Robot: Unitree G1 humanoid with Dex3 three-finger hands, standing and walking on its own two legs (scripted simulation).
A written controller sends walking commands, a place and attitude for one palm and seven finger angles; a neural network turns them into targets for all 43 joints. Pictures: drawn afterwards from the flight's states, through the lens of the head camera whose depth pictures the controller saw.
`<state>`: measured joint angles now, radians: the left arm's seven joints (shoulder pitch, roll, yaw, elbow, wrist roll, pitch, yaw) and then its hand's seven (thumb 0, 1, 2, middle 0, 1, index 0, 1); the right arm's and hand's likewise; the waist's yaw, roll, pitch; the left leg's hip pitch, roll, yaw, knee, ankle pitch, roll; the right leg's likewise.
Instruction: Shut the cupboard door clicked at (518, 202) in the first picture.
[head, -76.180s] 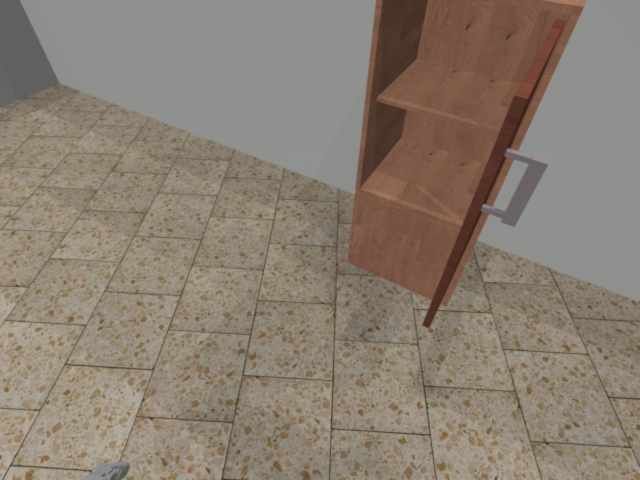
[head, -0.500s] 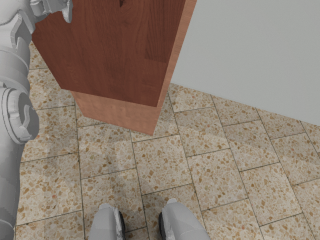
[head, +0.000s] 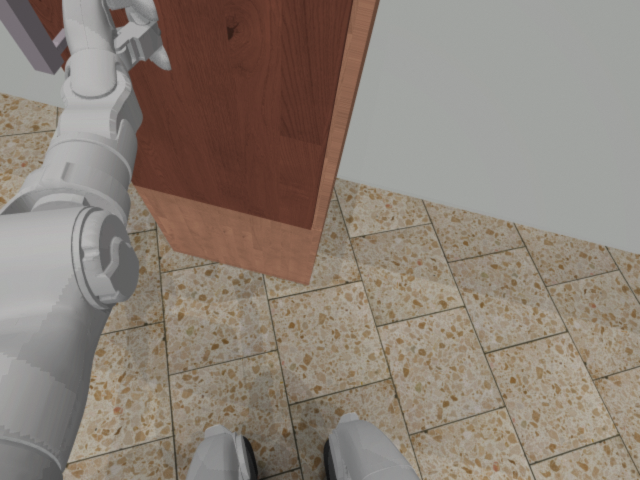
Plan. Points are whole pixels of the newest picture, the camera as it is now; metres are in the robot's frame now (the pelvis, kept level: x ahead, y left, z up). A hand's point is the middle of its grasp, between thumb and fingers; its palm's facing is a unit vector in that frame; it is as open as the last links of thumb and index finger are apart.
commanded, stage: pull the fist back off the door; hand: left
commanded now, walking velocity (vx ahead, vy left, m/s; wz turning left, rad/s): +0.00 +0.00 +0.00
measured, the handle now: (27, 1) +0.66 +0.21 +0.14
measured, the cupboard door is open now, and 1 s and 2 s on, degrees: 0 0 0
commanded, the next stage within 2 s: draw the hand back to the body in 0.44 s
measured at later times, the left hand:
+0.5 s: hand (152, 88) +0.52 +0.08 +0.14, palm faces +0.07 -1.00 -0.03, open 3.1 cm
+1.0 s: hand (64, 165) +0.41 +0.14 +0.17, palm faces +0.07 -1.00 -0.02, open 3.1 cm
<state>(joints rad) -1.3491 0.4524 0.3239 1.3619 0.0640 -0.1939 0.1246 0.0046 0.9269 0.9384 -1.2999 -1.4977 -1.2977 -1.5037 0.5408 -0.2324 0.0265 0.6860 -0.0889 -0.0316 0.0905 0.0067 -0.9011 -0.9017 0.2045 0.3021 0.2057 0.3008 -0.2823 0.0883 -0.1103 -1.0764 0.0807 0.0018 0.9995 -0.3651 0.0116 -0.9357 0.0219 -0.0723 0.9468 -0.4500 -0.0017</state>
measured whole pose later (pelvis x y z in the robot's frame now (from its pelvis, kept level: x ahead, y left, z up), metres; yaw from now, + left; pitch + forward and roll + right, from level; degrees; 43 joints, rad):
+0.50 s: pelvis +0.03 -0.02 +0.03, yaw +2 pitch +16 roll -1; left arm -0.91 0.23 0.23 1.11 -0.05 -0.35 0.07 0.02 0.90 0.90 -1.30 -1.50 -1.30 -1.50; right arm 0.37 -0.27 -0.03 0.67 -0.02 0.00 0.05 0.01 -0.90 -0.90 0.20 0.30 0.20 0.30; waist -0.13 0.05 -0.12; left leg -0.77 0.07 0.01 0.85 -0.36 -0.02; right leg -0.65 0.01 -0.06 0.84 -0.46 -0.03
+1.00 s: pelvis +0.02 -0.02 +0.05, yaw +1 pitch +6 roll -1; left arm -0.42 0.21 0.18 0.58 -0.17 -0.23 -0.06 0.02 0.90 0.90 -1.30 -1.50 -1.30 -1.50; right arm 0.35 -0.26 -0.01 0.64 0.05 0.00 -0.02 0.01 -0.90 -0.90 0.20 0.30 0.20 0.30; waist -0.04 0.06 -0.10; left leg -0.50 0.06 0.04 0.71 -0.31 -0.01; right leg -0.39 0.01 -0.04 0.69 -0.40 -0.01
